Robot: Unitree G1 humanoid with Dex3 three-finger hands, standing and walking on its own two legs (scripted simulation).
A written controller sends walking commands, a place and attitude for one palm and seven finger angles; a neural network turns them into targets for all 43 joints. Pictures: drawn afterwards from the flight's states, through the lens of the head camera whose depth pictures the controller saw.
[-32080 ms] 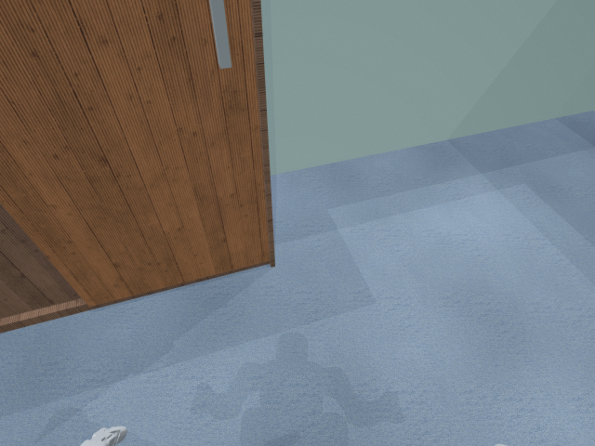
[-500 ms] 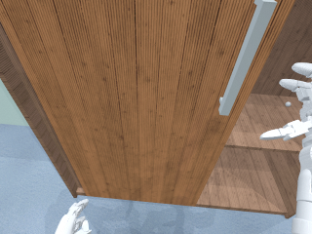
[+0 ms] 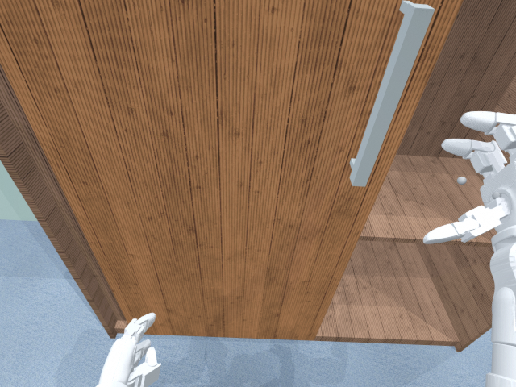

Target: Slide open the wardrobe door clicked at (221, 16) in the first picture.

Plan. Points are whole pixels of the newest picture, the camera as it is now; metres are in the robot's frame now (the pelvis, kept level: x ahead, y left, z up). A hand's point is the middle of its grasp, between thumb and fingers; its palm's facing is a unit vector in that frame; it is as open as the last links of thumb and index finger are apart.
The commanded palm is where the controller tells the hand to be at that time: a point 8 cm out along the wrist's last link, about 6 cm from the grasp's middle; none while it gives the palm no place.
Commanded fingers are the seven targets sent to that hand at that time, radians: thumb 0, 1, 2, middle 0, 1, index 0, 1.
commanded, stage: draw the hand back to the body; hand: right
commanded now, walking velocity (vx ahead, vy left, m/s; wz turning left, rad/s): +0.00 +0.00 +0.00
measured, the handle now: (379, 105) +0.47 -0.18 +0.26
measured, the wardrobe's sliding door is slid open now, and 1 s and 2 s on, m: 0.58 0.58 0.58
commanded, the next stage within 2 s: step back with the hand held close in 1.54 s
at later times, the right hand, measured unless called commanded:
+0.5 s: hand (495, 252) +0.22 -0.26 +0.20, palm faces +0.16 +0.98 -0.09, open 14.5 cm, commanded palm +0.19 -0.30 +0.21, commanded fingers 0.00 0.26 -0.34 0.24 0.98 0.24 0.98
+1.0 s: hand (502, 267) +0.22 -0.28 +0.18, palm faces +0.44 +0.84 -0.33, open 10.4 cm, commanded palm +0.16 -0.32 +0.19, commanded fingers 0.00 -0.65 -0.78 0.21 0.45 0.21 0.45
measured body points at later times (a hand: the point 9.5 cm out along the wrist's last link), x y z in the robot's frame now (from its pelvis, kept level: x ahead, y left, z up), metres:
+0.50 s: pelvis -0.02 -0.01 +0.00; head -0.08 +0.01 +0.45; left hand +0.22 +0.19 -0.03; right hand +0.21 -0.31 +0.21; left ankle +0.01 +0.09 -0.74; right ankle +0.00 -0.12 -0.74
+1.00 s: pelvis +0.00 -0.03 +0.01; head -0.03 -0.01 +0.46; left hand +0.17 +0.20 -0.08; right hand +0.19 -0.33 +0.20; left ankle +0.01 +0.09 -0.74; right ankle +0.00 -0.12 -0.74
